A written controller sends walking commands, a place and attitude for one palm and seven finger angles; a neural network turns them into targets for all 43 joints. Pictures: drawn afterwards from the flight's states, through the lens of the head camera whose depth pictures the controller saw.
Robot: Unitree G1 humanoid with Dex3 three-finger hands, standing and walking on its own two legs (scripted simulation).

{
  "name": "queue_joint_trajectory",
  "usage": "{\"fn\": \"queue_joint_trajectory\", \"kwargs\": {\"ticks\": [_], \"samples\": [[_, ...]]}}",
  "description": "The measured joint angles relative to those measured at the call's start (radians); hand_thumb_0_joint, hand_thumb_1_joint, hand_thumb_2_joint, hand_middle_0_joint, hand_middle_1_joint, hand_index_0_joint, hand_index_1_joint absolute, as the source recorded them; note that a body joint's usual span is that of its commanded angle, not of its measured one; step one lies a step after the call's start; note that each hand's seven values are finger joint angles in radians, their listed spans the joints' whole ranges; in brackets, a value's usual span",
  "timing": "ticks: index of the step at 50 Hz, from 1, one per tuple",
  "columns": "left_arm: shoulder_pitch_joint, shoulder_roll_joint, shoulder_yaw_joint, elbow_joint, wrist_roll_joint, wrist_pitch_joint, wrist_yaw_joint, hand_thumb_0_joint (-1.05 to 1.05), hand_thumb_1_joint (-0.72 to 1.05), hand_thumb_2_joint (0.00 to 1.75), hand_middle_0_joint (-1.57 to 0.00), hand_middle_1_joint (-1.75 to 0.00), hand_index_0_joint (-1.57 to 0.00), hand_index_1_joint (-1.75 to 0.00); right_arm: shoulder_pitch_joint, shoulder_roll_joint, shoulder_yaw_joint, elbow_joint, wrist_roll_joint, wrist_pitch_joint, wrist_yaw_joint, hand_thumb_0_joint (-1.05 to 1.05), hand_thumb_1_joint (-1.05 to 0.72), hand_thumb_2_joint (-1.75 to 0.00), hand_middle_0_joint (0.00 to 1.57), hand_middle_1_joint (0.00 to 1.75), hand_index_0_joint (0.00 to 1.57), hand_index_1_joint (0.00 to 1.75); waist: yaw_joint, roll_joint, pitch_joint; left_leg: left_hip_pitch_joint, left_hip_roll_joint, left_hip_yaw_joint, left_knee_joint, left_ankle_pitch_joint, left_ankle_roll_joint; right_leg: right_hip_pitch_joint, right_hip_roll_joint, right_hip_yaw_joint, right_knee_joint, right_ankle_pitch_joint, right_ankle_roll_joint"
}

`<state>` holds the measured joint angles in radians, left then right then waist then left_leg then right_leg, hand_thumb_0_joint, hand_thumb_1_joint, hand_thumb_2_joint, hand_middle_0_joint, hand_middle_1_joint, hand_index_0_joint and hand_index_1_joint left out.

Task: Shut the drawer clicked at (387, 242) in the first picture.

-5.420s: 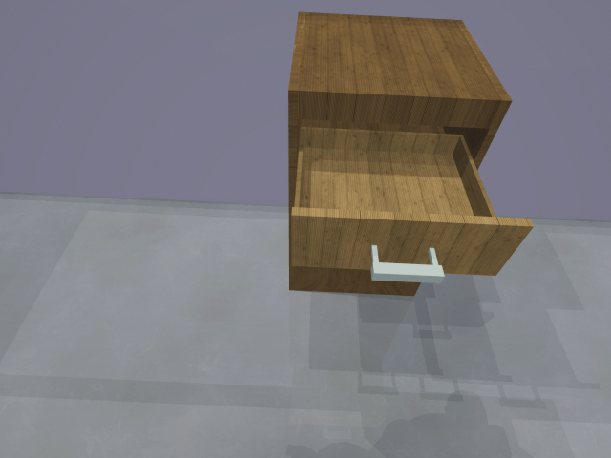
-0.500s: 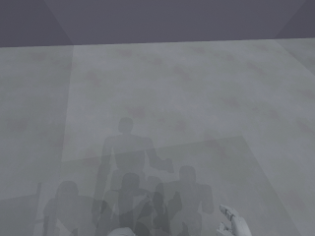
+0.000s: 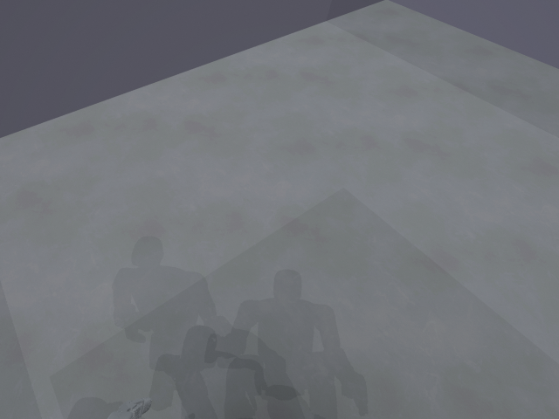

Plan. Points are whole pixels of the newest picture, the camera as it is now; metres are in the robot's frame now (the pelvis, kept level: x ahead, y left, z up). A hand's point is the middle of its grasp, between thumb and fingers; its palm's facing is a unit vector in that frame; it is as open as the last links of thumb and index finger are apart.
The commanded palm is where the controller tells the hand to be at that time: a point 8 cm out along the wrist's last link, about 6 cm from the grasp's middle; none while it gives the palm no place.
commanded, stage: turn to face it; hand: left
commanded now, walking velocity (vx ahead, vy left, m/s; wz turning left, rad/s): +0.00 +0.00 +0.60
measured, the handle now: out of the picture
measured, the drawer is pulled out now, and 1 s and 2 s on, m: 0.30 0.30 0.30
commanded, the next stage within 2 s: none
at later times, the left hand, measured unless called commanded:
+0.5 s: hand out of the picture +0.04 +0.20 -0.18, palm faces +0.19 -0.97 -0.18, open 7.3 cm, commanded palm none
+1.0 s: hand out of the picture -0.10 +0.14 -0.14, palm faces +0.48 -0.82 -0.30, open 7.4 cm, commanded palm none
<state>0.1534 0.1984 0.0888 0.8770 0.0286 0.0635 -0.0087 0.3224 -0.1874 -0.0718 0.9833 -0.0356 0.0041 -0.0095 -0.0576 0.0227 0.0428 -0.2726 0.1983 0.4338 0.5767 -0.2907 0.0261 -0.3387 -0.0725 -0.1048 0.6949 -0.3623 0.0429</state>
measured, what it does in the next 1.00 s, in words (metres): steps on the spot, turning left: right foot, then left foot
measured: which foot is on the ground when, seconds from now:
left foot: down 0.00-0.02, up 0.04-0.34, down 0.36-0.90, up 0.92-1.00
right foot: up 0.00-0.00, down 0.02-0.38, up 0.40-0.88, down 0.90-1.00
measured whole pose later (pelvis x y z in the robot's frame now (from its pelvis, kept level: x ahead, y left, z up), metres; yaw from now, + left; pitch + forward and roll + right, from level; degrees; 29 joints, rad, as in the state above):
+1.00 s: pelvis -0.06 -0.06 +0.01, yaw +27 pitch +1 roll +1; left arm 0.27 0.18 0.05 0.90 0.02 0.05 0.04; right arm 0.22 -0.27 -0.12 0.92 -0.03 0.09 0.02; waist -0.01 0.05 0.02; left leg -0.60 -0.09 -0.05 1.01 -0.34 -0.04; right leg -0.18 -0.03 -0.10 0.47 -0.31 -0.02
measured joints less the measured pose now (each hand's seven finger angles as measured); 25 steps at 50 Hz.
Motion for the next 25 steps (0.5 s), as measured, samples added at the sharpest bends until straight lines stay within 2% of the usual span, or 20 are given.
{"fn": "queue_joint_trajectory", "kwargs": {"ticks": [1, 2, 4, 5, 7, 9, 12, 15, 17, 18, 19, 20, 22, 25], "samples": [[-0.001, -0.001, -0.006, -0.007, 0.0, -0.01, 0.0, 0.0, 0.91, 0.9, -0.2, -0.3, -0.2, -0.29, 0.011, -0.002, -0.002, 0.0, 0.003, 0.003, 0.003, 0.0, -0.91, -0.9, 0.2, 0.3, 0.2, 0.3, -0.001, 0.002, -0.003, -0.013, 0.013, 0.008, 0.038, -0.018, -0.01, 0.042, 0.004, -0.006, -0.084, 0.06, -0.011], [-0.007, -0.007, -0.012, -0.006, 0.003, -0.026, 0.005, 0.0, 0.91, 0.9, -0.2, -0.3, -0.2, -0.29, 0.017, -0.008, -0.004, 0.002, 0.007, 0.009, 0.005, 0.0, -0.91, -0.9, 0.2, 0.3, 0.2, 0.3, 0.002, 0.013, -0.003, -0.036, 0.026, -0.01, 0.091, -0.051, -0.028, 0.056, 0.016, -0.006, -0.116, 0.061, -0.036], [-0.019, -0.031, -0.032, 0.004, 0.001, -0.046, 0.015, 0.0, 0.91, 0.9, -0.2, -0.3, -0.2, -0.29, 0.01, -0.024, -0.004, 0.014, 0.013, 0.032, -0.002, 0.0, -0.91, -0.9, 0.2, 0.3, 0.2, 0.3, -0.004, 0.047, 0.01, -0.105, 0.009, -0.146, 0.245, -0.185, -0.058, 0.053, 0.04, -0.007, -0.094, 0.038, -0.054], [-0.019, -0.043, -0.04, 0.01, 0.0, -0.051, 0.02, 0.0, 0.91, 0.9, -0.2, -0.3, -0.2, -0.29, 0.009, -0.028, -0.002, 0.019, 0.015, 0.043, -0.007, 0.0, -0.91, -0.9, 0.2, 0.3, 0.2, 0.3, -0.009, 0.057, 0.01, -0.135, -0.009, -0.203, 0.318, -0.209, -0.065, 0.062, 0.045, -0.011, -0.099, 0.034, -0.056], [-0.015, -0.063, -0.054, 0.028, -0.001, -0.057, 0.029, 0.0, 0.91, 0.9, -0.2, -0.3, -0.2, -0.29, 0.01, -0.026, 0.004, 0.035, 0.016, 0.056, -0.011, 0.0, -0.91, -0.9, 0.2, 0.3, 0.19, 0.3, -0.014, 0.06, 0.0, -0.17, -0.045, -0.281, 0.413, -0.199, -0.076, 0.089, 0.047, -0.017, -0.127, 0.041, -0.055], [-0.01, -0.077, -0.066, 0.048, -0.002, -0.059, 0.034, 0.0, 0.91, 0.9, -0.2, -0.3, -0.2, -0.3, 0.014, -0.013, 0.012, 0.049, 0.018, 0.056, -0.011, 0.01, -0.91, -0.9, 0.2, 0.3, 0.19, 0.3, -0.019, 0.051, -0.014, -0.174, -0.071, -0.325, 0.425, -0.161, -0.082, 0.119, 0.047, -0.029, -0.159, 0.052, -0.056], [-0.01, -0.091, -0.071, 0.066, -0.003, -0.059, 0.036, 0.0, 0.91, 0.9, -0.2, -0.3, -0.21, -0.3, 0.021, 0.016, 0.02, 0.06, 0.022, 0.053, -0.007, 0.0, -0.91, -0.9, 0.2, 0.3, 0.19, 0.3, -0.02, 0.027, -0.026, -0.146, -0.093, -0.347, 0.356, -0.136, -0.085, 0.148, 0.041, -0.059, -0.181, 0.056, -0.054], [-0.018, -0.089, -0.064, 0.065, -0.002, -0.059, 0.039, -0.01, 0.91, 0.9, -0.2, -0.3, -0.21, -0.3, 0.015, 0.045, 0.024, 0.061, 0.022, 0.054, -0.002, 0.0, -0.91, -0.9, 0.2, 0.3, 0.19, 0.3, -0.005, -0.005, -0.02, -0.106, -0.108, -0.336, 0.264, -0.131, -0.086, 0.152, 0.026, -0.094, -0.162, 0.042, -0.047], [-0.02, -0.083, -0.058, 0.064, -0.002, -0.054, 0.039, -0.01, 0.91, 0.9, -0.2, -0.3, -0.21, -0.3, 0.008, 0.056, 0.024, 0.05, 0.02, 0.05, 0.001, 0.0, -0.91, -0.9, 0.2, 0.3, 0.19, 0.3, 0.004, -0.024, -0.01, -0.07, -0.117, -0.32, 0.169, -0.076, -0.084, 0.14, 0.01, -0.118, -0.124, 0.022, -0.037], [-0.017, -0.078, -0.054, 0.063, -0.005, -0.05, 0.039, -0.01, 0.91, 0.9, -0.21, -0.3, -0.21, -0.3, 0.006, 0.058, 0.023, 0.042, 0.019, 0.045, 0.003, 0.0, -0.91, -0.9, 0.2, 0.3, 0.19, 0.3, 0.006, -0.03, -0.007, -0.049, -0.122, -0.314, 0.115, -0.033, -0.064, 0.128, 0.0, -0.13, -0.094, 0.007, -0.03], [-0.014, -0.069, -0.046, 0.063, -0.009, -0.044, 0.04, -0.01, 0.91, 0.9, -0.21, -0.3, -0.21, -0.3, 0.0, 0.063, 0.022, 0.037, 0.016, 0.039, 0.004, 0.0, -0.91, -0.9, 0.2, 0.3, 0.19, 0.3, 0.008, -0.049, -0.004, -0.055, -0.14, -0.311, 0.111, -0.041, -0.022, 0.108, -0.021, -0.133, -0.056, -0.01, -0.022], [-0.01, -0.058, -0.034, 0.06, -0.015, -0.037, 0.043, -0.01, 0.92, 0.9, -0.21, -0.3, -0.21, -0.3, -0.007, 0.067, 0.022, 0.028, 0.013, 0.033, 0.004, 0.0, -0.91, -0.9, 0.2, 0.3, 0.19, 0.3, 0.013, -0.063, -0.001, -0.067, -0.153, -0.31, 0.119, -0.051, 0.01, 0.075, -0.029, -0.11, 0.012, -0.072, -0.013], [-0.001, -0.034, -0.019, 0.062, -0.011, -0.019, 0.047, -0.02, 0.92, 0.9, -0.2, -0.3, -0.21, -0.3, -0.023, 0.071, 0.022, 0.009, 0.007, 0.02, -0.001, 0.0, -0.91, -0.9, 0.2, 0.3, 0.2, 0.3, 0.021, -0.071, 0.007, -0.077, -0.165, -0.31, 0.106, -0.045, 0.044, -0.01, -0.014, -0.039, 0.204, -0.151, -0.004], [0.006, -0.007, -0.002, 0.076, -0.005, 0.001, 0.042, -0.01, 0.92, 0.9, -0.2, -0.3, -0.2, -0.3, -0.036, 0.063, 0.02, -0.013, 0.005, 0.009, -0.011, 0.0, -0.91, -0.9, 0.2, 0.3, 0.2, 0.3, 0.019, -0.058, 0.012, -0.072, -0.183, -0.331, 0.026, 0.016, 0.05, -0.104, 0.004, 0.032, 0.407, -0.091, 0.008]]}}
